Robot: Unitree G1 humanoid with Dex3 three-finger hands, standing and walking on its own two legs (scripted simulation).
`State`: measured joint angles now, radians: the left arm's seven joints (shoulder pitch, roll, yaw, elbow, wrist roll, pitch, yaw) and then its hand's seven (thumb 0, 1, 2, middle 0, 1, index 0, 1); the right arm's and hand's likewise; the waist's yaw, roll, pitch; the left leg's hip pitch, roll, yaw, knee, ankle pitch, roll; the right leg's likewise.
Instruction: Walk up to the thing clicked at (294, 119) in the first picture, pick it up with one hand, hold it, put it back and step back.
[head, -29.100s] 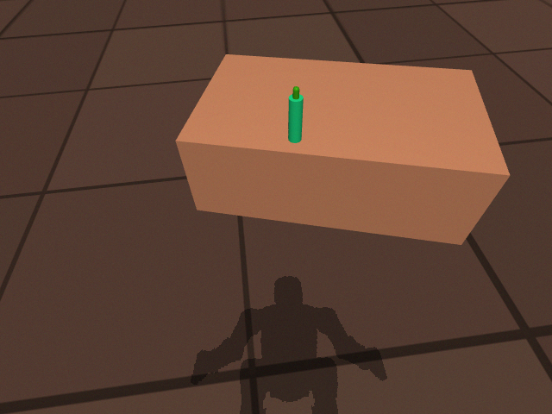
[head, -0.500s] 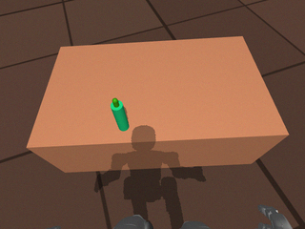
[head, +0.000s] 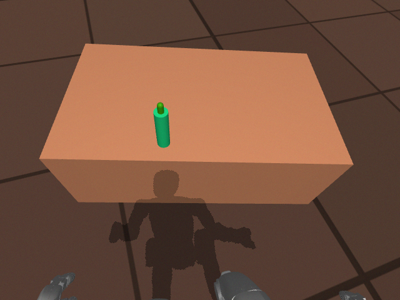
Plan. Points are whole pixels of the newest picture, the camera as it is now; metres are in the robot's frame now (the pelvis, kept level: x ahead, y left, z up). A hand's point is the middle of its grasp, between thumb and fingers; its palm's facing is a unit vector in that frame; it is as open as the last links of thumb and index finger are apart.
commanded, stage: step back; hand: left
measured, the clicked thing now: (162, 124) +0.69 +0.13 -0.24
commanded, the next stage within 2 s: none
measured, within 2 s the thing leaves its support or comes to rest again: neither
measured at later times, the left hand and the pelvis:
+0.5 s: hand out of the picture -0.02 +0.22 -0.13, palm faces -0.05 -0.91 -0.42, open 7.4 cm; pelvis -0.14 -0.04 -0.01, yaw -3 degrees
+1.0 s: hand out of the picture -0.23 +0.20 -0.17, palm faces -0.07 -0.92 -0.38, open 7.4 cm; pelvis -0.32 -0.08 -0.02, yaw -5 degrees
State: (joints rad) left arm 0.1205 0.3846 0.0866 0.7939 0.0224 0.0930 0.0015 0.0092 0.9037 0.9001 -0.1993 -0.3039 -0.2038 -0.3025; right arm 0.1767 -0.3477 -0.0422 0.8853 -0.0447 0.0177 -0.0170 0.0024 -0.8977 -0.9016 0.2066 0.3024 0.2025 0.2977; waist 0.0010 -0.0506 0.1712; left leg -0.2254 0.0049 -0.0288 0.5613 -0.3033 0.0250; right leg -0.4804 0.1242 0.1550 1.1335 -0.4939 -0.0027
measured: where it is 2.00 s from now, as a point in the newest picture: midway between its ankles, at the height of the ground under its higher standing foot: outside the picture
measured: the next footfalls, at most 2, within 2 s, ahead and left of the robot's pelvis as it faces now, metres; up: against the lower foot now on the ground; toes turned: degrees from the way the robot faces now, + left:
right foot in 0.26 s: -0.07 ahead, -0.16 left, +0.00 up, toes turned -1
left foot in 0.62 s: -0.17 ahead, +0.06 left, +0.00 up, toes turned +0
